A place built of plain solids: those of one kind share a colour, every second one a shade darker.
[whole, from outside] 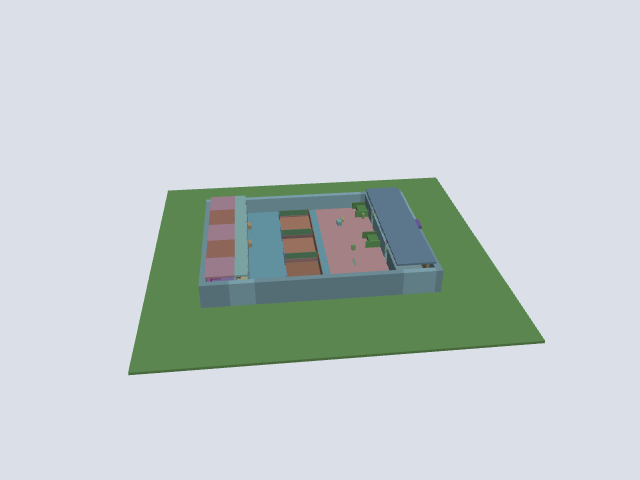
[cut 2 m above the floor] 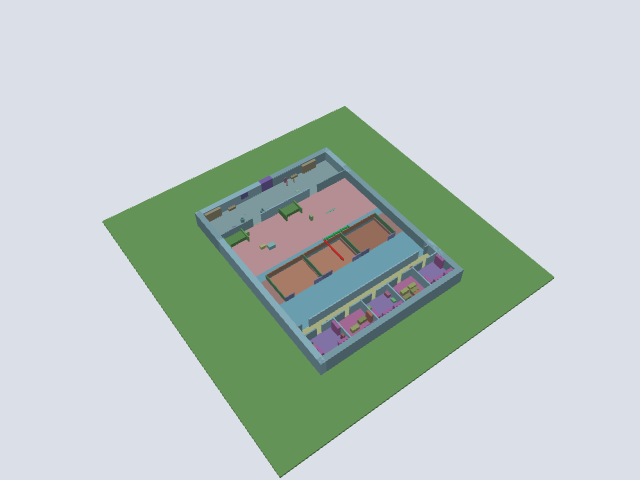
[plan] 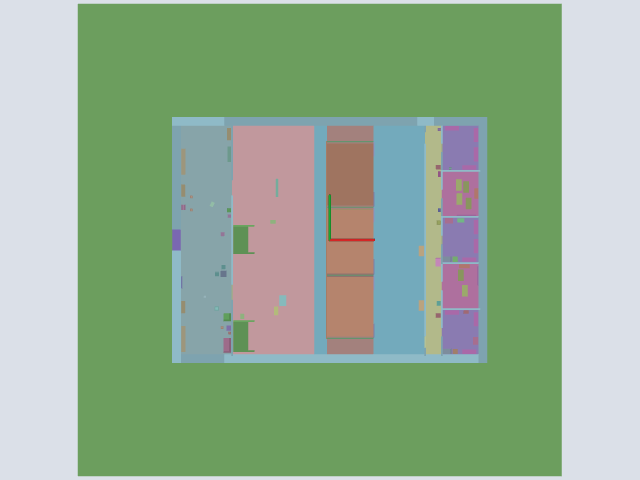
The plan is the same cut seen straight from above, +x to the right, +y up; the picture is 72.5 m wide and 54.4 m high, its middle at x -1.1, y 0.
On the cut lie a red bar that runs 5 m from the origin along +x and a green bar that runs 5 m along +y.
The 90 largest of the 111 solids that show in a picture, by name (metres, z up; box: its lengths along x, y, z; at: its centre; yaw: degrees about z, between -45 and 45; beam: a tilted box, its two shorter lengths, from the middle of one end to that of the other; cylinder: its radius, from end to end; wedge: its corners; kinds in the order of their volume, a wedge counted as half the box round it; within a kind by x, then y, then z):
{
 "ground_under_all_1": {"box": [54.87, 53.58, 0.4], "at": [-1.12, 0.0, -0.75]},
 "wall_1": {"box": [1.0, 12.75, 3.87], "at": [-17.36, -7.58, 1.33]},
 "wall_2": {"box": [1.0, 12.75, 3.87], "at": [-17.36, 7.58, 1.33]},
 "wall_3": {"box": [7.7, 1.0, 3.87], "at": [-14.01, -13.45, 1.33]},
 "wall_4": {"box": [7.7, 1.0, 3.87], "at": [-14.01, 13.45, 1.33]},
 "wall_5": {"box": [0.2, 6.39, 3.87], "at": [-11.06, -9.96, 1.33]},
 "wall_6": {"box": [0.2, 10.12, 3.87], "at": [-11.06, 0.0, 1.33]},
 "wall_7": {"box": [0.2, 6.39, 3.87], "at": [-11.06, 9.96, 1.33]},
 "wall_8": {"box": [23.67, 1.0, 3.87], "at": [-0.12, -13.45, 1.33]},
 "wall_9": {"box": [23.67, 1.0, 3.87], "at": [-0.12, 13.45, 1.33]},
 "wall_10": {"box": [0.2, 21.8, 3.87], "at": [10.81, 0.0, 1.33]},
 "wall_11": {"box": [3.7, 1.0, 3.87], "at": [11.76, -13.45, 1.33]},
 "wall_12": {"box": [3.7, 1.0, 3.87], "at": [11.76, 13.45, 1.33]},
 "wall_13": {"box": [0.2, 2.24, 3.87], "at": [12.71, -12.03, 1.33]},
 "wall_14": {"box": [0.2, 2.24, 3.87], "at": [12.71, -12.03, 1.33]},
 "wall_15": {"box": [0.2, 2.24, 3.87], "at": [12.71, -8.85, 1.33]},
 "wall_16": {"box": [0.2, 4.27, 3.87], "at": [12.71, -7.83, 1.33]},
 "wall_17": {"box": [0.2, 2.24, 3.87], "at": [12.71, -6.81, 1.33]},
 "wall_18": {"box": [0.2, 2.24, 3.87], "at": [12.71, -3.63, 1.33]},
 "wall_19": {"box": [0.2, 4.27, 3.87], "at": [12.71, -2.61, 1.33]},
 "wall_20": {"box": [0.2, 2.24, 3.87], "at": [12.71, -1.59, 1.33]},
 "wall_21": {"box": [0.2, 2.24, 3.87], "at": [12.71, 1.59, 1.33]},
 "wall_22": {"box": [0.2, 2.24, 3.87], "at": [12.71, 3.63, 1.33]},
 "wall_23": {"box": [0.2, 2.24, 3.87], "at": [12.71, 6.81, 1.33]},
 "wall_24": {"box": [0.2, 2.24, 3.87], "at": [12.71, 8.85, 1.33]},
 "wall_25": {"box": [0.2, 2.24, 3.87], "at": [12.71, 12.03, 1.33]},
 "wall_26": {"box": [6.05, 1.0, 3.87], "at": [14.84, -13.45, 1.33]},
 "wall_27": {"box": [4.45, 0.2, 3.87], "at": [14.84, -7.83, 1.33]},
 "wall_28": {"box": [4.45, 0.2, 3.87], "at": [14.84, -2.61, 1.33]},
 "wall_29": {"box": [4.45, 0.2, 3.87], "at": [14.84, 2.61, 1.33]},
 "wall_30": {"box": [4.45, 0.2, 3.87], "at": [14.84, 7.83, 1.33]},
 "wall_31": {"box": [6.05, 1.0, 3.87], "at": [14.84, 13.45, 1.33]},
 "wall_32": {"box": [1.0, 7.02, 3.87], "at": [17.36, -10.44, 1.33]},
 "wall_33": {"box": [1.0, 7.02, 3.87], "at": [17.36, -5.22, 1.33]},
 "wall_34": {"box": [1.0, 7.02, 3.87], "at": [17.36, 0.0, 1.33]},
 "wall_35": {"box": [1.0, 7.02, 3.87], "at": [17.36, 5.22, 1.33]},
 "wall_36": {"box": [1.0, 7.02, 3.87], "at": [17.36, 10.44, 1.33]},
 "floor_yard_1": {"box": [9.3, 26.1, 1.18], "at": [-6.41, 0.0, -0.01]},
 "floor_walkway_1": {"box": [1.45, 26.1, 1.18], "at": [-1.03, 0.0, -0.01]},
 "floor_walkway_2": {"box": [5.85, 26.1, 1.18], "at": [7.88, 0.0, -0.01]},
 "floor_lobby_1": {"box": [5.9, 26.1, 1.18], "at": [-14.01, 0.0, -0.01]},
 "floor_plot_1": {"box": [5.27, 6.75, 0.99], "at": [2.33, -7.58, -0.1]},
 "floor_plot_2": {"box": [5.27, 7.3, 0.6], "at": [2.33, -0.15, -0.3]},
 "floor_plot_3": {"box": [5.27, 7.05, 0.6], "at": [2.33, 7.42, -0.3]},
 "floor_store_1": {"box": [4.25, 5.22, 1.18], "at": [14.84, -10.44, -0.01]},
 "floor_store_2": {"box": [4.25, 5.22, 1.18], "at": [14.84, 0.0, -0.01]},
 "floor_store_3": {"box": [4.25, 5.22, 1.18], "at": [14.84, 10.44, -0.01]},
 "floor_back_corridor_1": {"box": [1.9, 26.1, 1.18], "at": [11.76, 0.0, -0.01]},
 "floor_class_1": {"box": [4.25, 5.22, 1.18], "at": [14.84, -5.22, -0.01]},
 "floor_class_2": {"box": [4.25, 5.22, 1.18], "at": [14.84, 5.22, -0.01]},
 "ceil_lobby_1": {"box": [5.9, 26.1, 0.3], "at": [-14.01, 0.0, 4.13]},
 "floor_baulk_1": {"box": [5.27, 2.1, 1.18], "at": [2.33, -12.0, -0.01]},
 "floor_baulk_2": {"box": [5.27, 0.4, 1.18], "at": [2.33, -4.0, -0.01]},
 "floor_baulk_3": {"box": [5.27, 0.4, 1.18], "at": [2.33, 3.7, -0.01]},
 "floor_baulk_4": {"box": [5.27, 2.1, 1.18], "at": [2.33, 12.0, -0.01]},
 "ceil_store_1": {"box": [4.25, 5.22, 0.3], "at": [14.84, -10.44, 3.98]},
 "ceil_store_2": {"box": [4.25, 5.22, 0.3], "at": [14.84, 0.0, 3.98]},
 "ceil_store_3": {"box": [4.25, 5.22, 0.3], "at": [14.84, 10.44, 3.98]},
 "shelves_store_1": {"box": [1.6, 0.5, 2.0], "at": [13.86, -8.21, 1.58]},
 "shelves_store_2": {"box": [1.6, 0.5, 2.0], "at": [13.86, 12.67, 1.58]},
 "shelves_store_3": {"box": [1.6, 0.5, 2.0], "at": [15.81, -12.67, 1.58]},
 "shelves_store_4": {"box": [1.6, 0.5, 2.0], "at": [15.81, -2.23, 1.58]},
 "shelves_store_5": {"box": [1.6, 0.5, 2.0], "at": [15.81, 8.21, 1.58]},
 "shelves_store_6": {"box": [0.5, 1.6, 2.0], "at": [16.58, -8.98, 1.58]},
 "shelves_store_7": {"box": [0.5, 1.6, 2.0], "at": [16.58, -0.69, 1.58]},
 "shelves_store_8": {"box": [0.5, 1.6, 2.0], "at": [16.58, 1.46, 1.58]},
 "shelves_store_9": {"box": [0.5, 1.6, 2.0], "at": [16.58, 9.7, 1.58]},
 "shelves_store_10": {"box": [0.5, 1.6, 2.0], "at": [16.58, 11.9, 1.58]},
 "ceil_back_corridor_1": {"box": [1.9, 26.1, 0.3], "at": [11.76, 0.0, 3.98]},
 "ceil_class_1": {"box": [4.25, 5.22, 0.3], "at": [14.84, -5.22, 3.98]},
 "ceil_class_2": {"box": [4.25, 5.22, 0.3], "at": [14.84, 5.22, 3.98]},
 "door_leaf_1": {"box": [0.97, 2.4, 4.45], "at": [-17.38, 0.0, 1.62]},
 "bay_hall_1": {"box": [1.7, 3.2, 0.7], "at": [-10.08, -10.9, 0.93]},
 "bay_hall_2": {"box": [1.7, 2.9, 0.7], "at": [-10.08, 0.05, 0.93]},
 "rail_far_1": {"box": [0.12, 22.42, 2.23], "at": [-0.37, 0.0, 0.52]},
 "rail_baulk_1": {"box": [5.27, 0.12, 2.23], "at": [2.32, -11.15, 0.52]},
 "rail_baulk_2": {"box": [5.27, 0.12, 2.23], "at": [2.32, -4.0, 0.52]},
 "rail_baulk_3": {"box": [5.27, 0.12, 2.23], "at": [2.32, 3.7, 0.52]},
 "rail_baulk_4": {"box": [5.27, 0.12, 2.23], "at": [2.32, 11.15, 0.52]},
 "lockers_lobby_1": {"box": [0.5, 2.95, 1.8], "at": [-16.58, -11.22, 1.48]},
 "lockers_lobby_2": {"box": [0.5, 2.95, 1.8], "at": [-16.58, 8.88, 1.48]},
 "table_class_1": {"box": [0.66, 1.3, 0.74], "at": [14.64, 6.24, 0.95]},
 "table_class_2": {"box": [0.66, 1.3, 0.74], "at": [14.7, 4.64, 0.95]},
 "table_class_3": {"box": [0.66, 1.3, 0.74], "at": [14.86, -3.99, 0.95]},
 "table_class_4": {"box": [0.66, 1.3, 0.74], "at": [15.32, -5.75, 0.95]},
 "table_class_5": {"box": [0.66, 1.3, 0.74], "at": [15.46, 6.01, 0.95]},
 "table_class_6": {"box": [0.66, 1.3, 0.74], "at": [15.74, 4.14, 0.95]},
 "cupboard_class_1": {"box": [1.2, 0.45, 1.91], "at": [15.26, -2.96, 1.53]},
 "cupboard_class_2": {"box": [0.45, 1.2, 1.91], "at": [16.61, 5.28, 1.53]},
 "pallet_hall_1": {"box": [0.8, 1.2, 0.76], "at": [-5.32, -6.87, 0.95]}
}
